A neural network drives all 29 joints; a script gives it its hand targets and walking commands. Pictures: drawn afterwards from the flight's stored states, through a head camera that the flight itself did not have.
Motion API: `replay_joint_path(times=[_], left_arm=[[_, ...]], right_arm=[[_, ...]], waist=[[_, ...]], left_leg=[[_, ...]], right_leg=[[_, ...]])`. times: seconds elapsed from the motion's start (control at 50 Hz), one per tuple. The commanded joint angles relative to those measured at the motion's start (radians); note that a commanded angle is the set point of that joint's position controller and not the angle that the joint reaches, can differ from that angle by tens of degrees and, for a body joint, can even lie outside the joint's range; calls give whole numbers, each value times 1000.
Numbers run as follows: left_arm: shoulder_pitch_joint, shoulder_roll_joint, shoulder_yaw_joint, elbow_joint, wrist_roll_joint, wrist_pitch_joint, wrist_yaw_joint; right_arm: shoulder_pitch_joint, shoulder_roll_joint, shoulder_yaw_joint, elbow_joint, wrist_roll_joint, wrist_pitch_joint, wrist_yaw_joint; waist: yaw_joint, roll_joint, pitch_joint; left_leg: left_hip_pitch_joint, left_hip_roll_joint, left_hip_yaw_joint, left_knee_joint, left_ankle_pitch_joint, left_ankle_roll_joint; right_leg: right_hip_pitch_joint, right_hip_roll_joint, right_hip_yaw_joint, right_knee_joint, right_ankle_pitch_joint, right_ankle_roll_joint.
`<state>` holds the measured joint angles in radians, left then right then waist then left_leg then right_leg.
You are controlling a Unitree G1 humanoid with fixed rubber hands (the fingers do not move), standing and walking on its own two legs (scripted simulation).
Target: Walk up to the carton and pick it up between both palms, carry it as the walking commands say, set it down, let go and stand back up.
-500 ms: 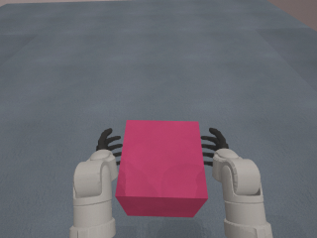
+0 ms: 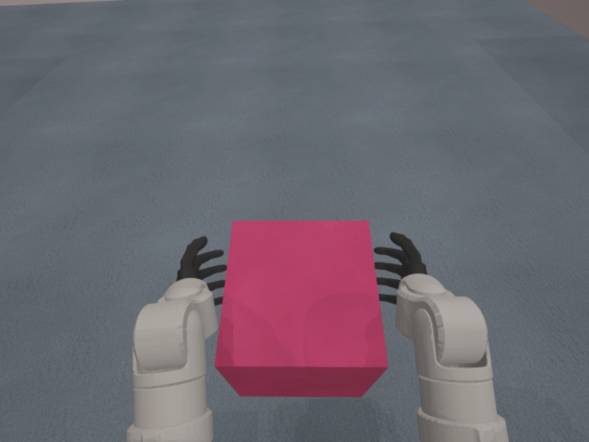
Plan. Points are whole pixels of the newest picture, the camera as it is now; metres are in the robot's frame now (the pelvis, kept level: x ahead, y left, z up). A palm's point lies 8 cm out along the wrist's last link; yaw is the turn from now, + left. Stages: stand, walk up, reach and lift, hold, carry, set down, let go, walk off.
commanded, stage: carry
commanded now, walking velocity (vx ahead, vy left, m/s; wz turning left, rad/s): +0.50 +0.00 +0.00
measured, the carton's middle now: (300, 313) +0.31 +0.00 +0.00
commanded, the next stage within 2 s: none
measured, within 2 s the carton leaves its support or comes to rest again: neither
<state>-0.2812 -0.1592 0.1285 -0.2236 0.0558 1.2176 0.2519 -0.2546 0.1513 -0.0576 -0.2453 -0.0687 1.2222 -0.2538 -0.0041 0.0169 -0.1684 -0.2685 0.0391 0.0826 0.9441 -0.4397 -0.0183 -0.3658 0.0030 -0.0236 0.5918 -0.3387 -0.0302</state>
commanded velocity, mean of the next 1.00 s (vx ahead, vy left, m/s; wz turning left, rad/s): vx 0.47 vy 0.00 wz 0.00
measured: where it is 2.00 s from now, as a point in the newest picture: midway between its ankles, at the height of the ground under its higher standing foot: (305, 242)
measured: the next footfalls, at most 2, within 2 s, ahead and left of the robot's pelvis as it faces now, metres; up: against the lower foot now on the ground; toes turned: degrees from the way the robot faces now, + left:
left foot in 0.20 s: +0.23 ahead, +0.12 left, +0.00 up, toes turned +6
right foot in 0.44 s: +0.37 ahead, -0.12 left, +0.00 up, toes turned -3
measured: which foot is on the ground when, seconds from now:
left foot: up 0.00-0.18, down 0.20-0.50, up 0.52-0.68, down 0.70-1.00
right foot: down 0.00-0.22, up 0.24-0.42, down 0.44-0.74, up 0.76-0.94, down 0.96-1.00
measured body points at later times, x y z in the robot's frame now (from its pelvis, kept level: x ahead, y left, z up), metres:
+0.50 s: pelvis +0.35 -0.01 +0.00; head +0.36 -0.02 +0.45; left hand +0.65 +0.12 +0.09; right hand +0.65 -0.15 +0.09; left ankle +0.20 +0.11 -0.71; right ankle +0.33 -0.12 -0.73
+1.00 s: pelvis +0.71 -0.04 -0.01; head +0.72 -0.05 +0.44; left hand +1.01 +0.10 +0.09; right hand +1.00 -0.18 +0.09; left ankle +0.54 +0.09 -0.71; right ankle +0.72 -0.14 -0.73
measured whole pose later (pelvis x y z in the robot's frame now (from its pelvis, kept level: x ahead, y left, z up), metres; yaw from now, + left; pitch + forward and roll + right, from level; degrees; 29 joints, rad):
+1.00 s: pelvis +0.71 -0.04 -0.01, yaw -2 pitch +8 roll -1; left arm -0.24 -0.15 0.10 -0.32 0.04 1.20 0.26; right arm -0.25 0.15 -0.03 -0.33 -0.06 1.21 -0.26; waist 0.00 0.05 -0.13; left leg -0.16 0.10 0.13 0.63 -0.45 -0.03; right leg -0.47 0.01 -0.05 0.61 -0.23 -0.03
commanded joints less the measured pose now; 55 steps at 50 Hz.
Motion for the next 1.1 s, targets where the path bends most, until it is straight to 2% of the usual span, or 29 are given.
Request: replay_joint_path(times=[0.0,0.1,0.14,0.16,0.2,0.22,0.26,0.32,0.36,0.4,0.42,0.44,0.46,0.48,0.56,0.64,0.66,0.68,0.7,0.72,0.74,0.76,0.82,0.9,0.94,0.96,0.98,1.02,1.08], left_arm=[[-360,-1078,-607,-143,-331,-36,-239],[-357,-1077,-637,-206,-363,-51,-244],[-321,-1054,-637,-237,-345,-45,-240],[-312,-1044,-625,-210,-330,-43,-237],[-283,-1026,-658,-195,-318,-23,-237],[-373,-1036,-664,-260,-352,-27,-247],[-332,-1042,-641,-225,-332,-45,-243],[-364,-1028,-651,-245,-343,-41,-243],[-311,-1008,-652,-224,-333,-46,-225],[-357,-1037,-668,-225,-350,-35,-229],[-343,-1045,-660,-240,-348,-44,-226],[-388,-1031,-664,-296,-362,-48,-222],[-363,-1051,-658,-226,-347,-40,-221],[-316,-999,-631,-185,-332,-27,-220],[-312,-1061,-625,-189,-333,-44,-237],[-360,-1039,-681,-324,-361,-59,-230],[-336,-1051,-680,-306,-363,-59,-230],[-351,-1021,-684,-317,-352,-48,-224],[-341,-1030,-679,-298,-345,-42,-226],[-413,-1046,-726,-323,-364,-37,-236],[-393,-1048,-703,-278,-352,-32,-235],[-318,-1072,-688,-244,-352,-36,-239],[-320,-1040,-663,-250,-351,-46,-239],[-273,-1028,-650,-212,-342,-45,-230],[-276,-1026,-643,-235,-337,-43,-228],[-275,-997,-628,-215,-339,-44,-227],[-226,-986,-615,-178,-313,-34,-226],[-322,-1011,-629,-262,-343,-40,-234],[-358,-1021,-647,-321,-342,-53,-235]], right_arm=[[-543,993,575,-337,353,-57,224],[-432,1024,565,-328,340,-74,219],[-400,1029,576,-329,346,-70,227],[-446,1036,594,-355,371,-70,221],[-428,931,548,-319,327,-61,217],[-413,980,543,-292,332,-70,211],[-402,1020,588,-270,349,-59,227],[-389,1021,566,-246,349,-56,229],[-347,975,558,-295,344,-60,226],[-393,946,545,-322,332,-51,224],[-439,976,576,-356,353,-55,224],[-447,971,579,-351,355,-51,221],[-464,976,592,-359,353,-44,222],[-395,950,573,-258,336,-27,221],[-501,1007,620,-393,370,-54,223],[-350,1025,575,-328,349,-70,224],[-377,1039,591,-366,361,-74,224],[-306,994,556,-309,339,-56,228],[-397,972,565,-336,352,-69,226],[-417,961,525,-316,337,-80,222],[-404,995,552,-289,348,-71,228],[-381,994,564,-311,338,-65,229],[-351,1018,565,-284,361,-63,226],[-413,957,579,-380,357,-66,222],[-399,960,576,-341,350,-49,218],[-408,933,592,-346,344,-43,218],[-380,928,606,-355,329,-32,215],[-424,964,601,-332,339,-40,208],[-425,1042,619,-351,372,-52,223]], waist=[[46,-102,-189],[23,-221,-255],[-15,-157,-368],[-42,-148,-452],[-16,332,-410],[-39,236,-375],[-33,32,-274],[-9,161,-129],[-20,240,-243],[-4,146,-301],[19,80,-368],[38,-103,-453],[43,-310,-383],[45,-299,-275],[47,-200,-189],[1,-158,-301],[-27,-150,-388],[-55,-58,-434],[-27,223,-451],[-34,389,-388],[-38,277,-333],[-35,118,-312],[-27,130,-216],[-7,186,-272],[26,66,-413],[36,-234,-448],[41,-404,-370],[36,-263,-269],[39,-179,-199]], left_leg=[[-715,0,-42,102,-81,21],[-287,-69,149,-469,160,3],[195,-118,185,-583,458,25],[473,-34,71,-549,408,72],[828,372,-537,-492,1046,252],[860,380,-562,-476,1132,342],[737,339,-429,-538,840,245],[477,255,-191,-607,723,143],[483,193,-76,-552,852,118],[332,148,26,-398,823,80],[144,111,42,-252,803,32],[-68,57,94,10,606,-16],[-403,-58,81,156,90,-24],[-574,-60,22,228,-144,-7],[-681,0,27,-127,-74,10],[-99,-90,186,-564,278,7],[215,-93,172,-606,436,31],[549,18,-39,-559,422,89],[756,273,-357,-511,728,173],[829,350,-527,-504,1057,290],[826,363,-507,-485,1091,306],[825,351,-449,-509,1046,252],[700,294,-271,-546,924,148],[354,169,31,-447,897,67],[39,114,71,-154,735,17],[-188,3,108,162,354,-24],[-493,-103,47,328,-99,-35],[-614,-36,-21,293,-74,-6],[-599,-24,38,-68,-55,-2]], right_leg=[[785,-319,366,-170,832,-165],[630,-217,13,-135,1046,-78],[383,-170,-90,94,1048,-6],[179,-145,-93,244,899,23],[-441,51,-91,659,-187,55],[-535,40,-20,722,-229,29],[-553,-46,15,530,-193,18],[-339,-76,-37,58,-146,28],[-150,44,-163,-85,-34,16],[120,49,-203,-182,174,8],[392,-7,-84,-155,237,-45],[628,-197,184,-142,451,-128],[806,-341,408,-139,851,-238],[816,-375,453,-136,995,-260],[831,-266,237,-151,1007,-135],[560,-199,-69,-25,1106,-61],[359,-160,-125,138,1024,-12],[39,-128,-127,373,804,42],[-262,-40,-131,506,115,48],[-482,58,-78,665,-199,34],[-568,5,-16,724,-223,30],[-597,-21,2,661,-184,18],[-527,-79,0,230,-183,30],[89,68,-214,-193,191,17],[542,-47,-62,-114,289,-44],[711,-287,284,-152,635,-133],[834,-383,447,-116,1125,-254],[825,-346,289,-92,1409,-163],[784,-262,164,-150,1215,-110]])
